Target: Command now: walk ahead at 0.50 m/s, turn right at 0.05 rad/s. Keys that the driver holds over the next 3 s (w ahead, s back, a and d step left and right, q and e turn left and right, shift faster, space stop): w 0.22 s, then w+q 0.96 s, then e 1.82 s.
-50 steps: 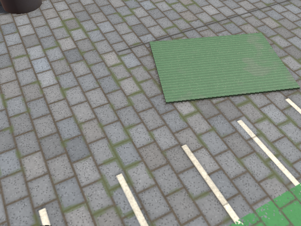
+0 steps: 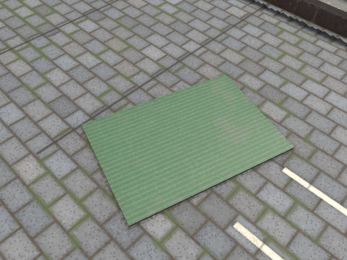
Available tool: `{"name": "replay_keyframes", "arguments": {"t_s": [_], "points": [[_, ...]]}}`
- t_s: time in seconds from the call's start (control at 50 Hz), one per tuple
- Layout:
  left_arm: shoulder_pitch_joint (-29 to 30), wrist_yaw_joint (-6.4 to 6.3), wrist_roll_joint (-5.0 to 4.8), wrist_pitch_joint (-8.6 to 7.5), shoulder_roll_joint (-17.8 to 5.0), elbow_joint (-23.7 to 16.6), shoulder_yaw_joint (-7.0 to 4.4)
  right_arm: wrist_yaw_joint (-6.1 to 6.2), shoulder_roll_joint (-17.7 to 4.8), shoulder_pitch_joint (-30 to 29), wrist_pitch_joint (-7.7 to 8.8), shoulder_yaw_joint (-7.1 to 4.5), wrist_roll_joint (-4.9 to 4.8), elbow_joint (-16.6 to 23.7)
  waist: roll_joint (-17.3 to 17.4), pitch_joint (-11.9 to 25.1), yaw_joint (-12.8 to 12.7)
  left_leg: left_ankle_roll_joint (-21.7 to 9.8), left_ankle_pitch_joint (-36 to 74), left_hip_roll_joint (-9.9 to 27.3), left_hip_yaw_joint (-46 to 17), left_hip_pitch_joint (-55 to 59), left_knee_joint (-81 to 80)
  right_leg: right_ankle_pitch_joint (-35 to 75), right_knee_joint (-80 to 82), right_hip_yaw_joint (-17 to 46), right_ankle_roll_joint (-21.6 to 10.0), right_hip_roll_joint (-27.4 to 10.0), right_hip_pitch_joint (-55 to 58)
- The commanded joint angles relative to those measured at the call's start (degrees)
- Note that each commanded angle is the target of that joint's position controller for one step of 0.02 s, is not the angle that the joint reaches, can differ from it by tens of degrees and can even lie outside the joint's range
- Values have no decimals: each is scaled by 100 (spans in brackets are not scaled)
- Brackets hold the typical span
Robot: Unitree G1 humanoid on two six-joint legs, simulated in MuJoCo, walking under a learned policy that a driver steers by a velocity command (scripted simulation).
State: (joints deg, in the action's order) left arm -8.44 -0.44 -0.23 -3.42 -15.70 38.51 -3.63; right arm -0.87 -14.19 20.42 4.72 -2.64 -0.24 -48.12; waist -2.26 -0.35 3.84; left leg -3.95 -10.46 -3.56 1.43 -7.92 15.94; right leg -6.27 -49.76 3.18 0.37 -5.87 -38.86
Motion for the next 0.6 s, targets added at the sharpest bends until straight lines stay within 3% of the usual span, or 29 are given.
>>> {"name": "replay_keyframes", "arguments": {"t_s": [0.02, 0.1, 0.14, 0.18, 0.2, 0.22, 0.24, 0.26, 0.28, 0.3, 0.32, 0.34, 0.38, 0.44, 0.54, 0.6], "points": [[488, 50, -22, -100, -155, -423, 4, 52, -1001, -172, 66, -223, -66, 334, 606, -10, -35, -760, 1365, 1363, -818, 85, -676, 857, 920, -110, 40, 50, 109], [1137, 175, -91, -154, -173, -611, 18, 47, -1069, 218, -22, -229, -98, 147, 618, -218, 206, -739, 1243, 1554, -849, 490, -492, 912, 1628, -227, -22, 214, 193], [1310, 248, -103, -192, -218, -705, 10, 64, -1122, 300, -87, -249, -106, 80, 669, -281, 203, -704, 1454, 1717, -935, 820, -301, 555, 1866, -263, -144, 291, 179], [1105, 288, -90, -224, -339, -688, -37, 98, -1223, 234, -144, -287, -121, 53, 771, -167, 0, -599, 2168, 1792, -930, 1023, 53, 158, 2106, -337, -320, 415, 613], [672, 276, -61, -234, -458, -572, -106, 116, -1275, 107, -163, -299, -140, 69, 799, 85, -289, -505, 3057, 1683, -780, 988, 525, 161, 2306, -486, -445, 576, 1309], [-145, 233, -23, -231, -710, -319, -236, 130, -1183, 63, -173, -262, -134, 92, 707, 619, -673, -362, 3624, 1414, -539, 700, 1429, 333, 2376, -540, -633, 642, 2546], [-1259, 161, 65, -226, -1114, -133, -358, 133, -906, -7, -145, -141, -17, 253, 245, 1485, -1118, -139, 2360, 1115, -372, -528, 3077, 681, 2086, 518, -1040, -352, 4453], [-1542, 154, 68, -193, -1520, -42, -432, 97, -272, 694, -29, 66, -5, 355, -1262, 2204, -820, 243, -1613, 146, -213, -2879, 5096, -203, 2463, 3027, -1906, -1734, 6383], [-1678, 134, 13, -159, -978, -47, -310, 71, -809, 393, 55, -61, -126, 257, -894, 2208, -1112, 237, -2235, 289, -913, -3544, 5799, -984, 2917, 3568, -1852, -1745, 6252], [-1329, 104, 4, -157, -797, -41, -228, 58, -1068, -139, 88, -153, -239, 443, -604, 1322, -1078, 222, -1752, 538, -864, -3857, 5914, -852, 3066, 2679, -1591, -1554, 5518], [-963, 99, 26, -161, -667, -47, -174, 71, -1009, -441, 82, -147, -211, 510, -255, 871, -893, 242, -1266, 791, -720, -3681, 5687, -468, 3230, 2012, -1430, -1312, 4710], [-679, 122, 55, -185, -511, -27, -129, 80, -953, -570, 43, -168, -130, 536, -161, 506, -717, 280, -960, 935, -701, -3493, 5405, -188, 3462, 1571, -1351, -1110, 4038], [-396, 142, 88, -283, -358, 32, -103, 84, -772, -286, -118, -183, -145, 453, -366, 301, -390, 338, -600, 1100, -760, -2927, 5156, 67, 3881, 958, -1255, -894, 3277], [-357, 107, 103, -374, -492, 214, -163, 104, -582, -390, -258, -175, -134, 507, -187, 38, -275, 463, -149, 1119, -823, -3064, 4851, 676, 4194, 270, -1253, -885, 2929], [-486, 9, 100, -334, -665, 430, -205, -3, -457, -1071, -229, -138, -102, 714, -76, -160, -465, 463, 1281, 1037, -618, -3167, 3379, 1126, 4260, -732, -1022, -671, 3159], [-794, -27, 48, -265, -815, 589, -246, -104, -346, -1709, -220, -74, -85, 972, 34, -366, -738, 352, 1481, 984, -325, -3218, 2656, 1128, 4226, -987, -966, -818, 3550]]}}
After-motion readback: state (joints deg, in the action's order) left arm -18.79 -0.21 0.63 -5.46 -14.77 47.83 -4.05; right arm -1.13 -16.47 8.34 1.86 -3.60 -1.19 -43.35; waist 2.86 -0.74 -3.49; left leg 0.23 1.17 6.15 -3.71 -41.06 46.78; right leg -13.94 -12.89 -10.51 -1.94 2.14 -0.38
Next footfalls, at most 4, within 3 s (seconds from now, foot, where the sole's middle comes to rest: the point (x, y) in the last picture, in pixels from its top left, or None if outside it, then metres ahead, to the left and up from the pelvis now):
0.24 right None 0.30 -0.16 -0.79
0.76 left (131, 241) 0.56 0.13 -0.78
1.22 right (154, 171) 0.87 0.03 -0.77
1.62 left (103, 187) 0.80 0.25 -0.78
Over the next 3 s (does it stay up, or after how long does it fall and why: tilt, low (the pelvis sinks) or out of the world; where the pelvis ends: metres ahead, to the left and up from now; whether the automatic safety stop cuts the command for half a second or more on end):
stays up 0.78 0.07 0.00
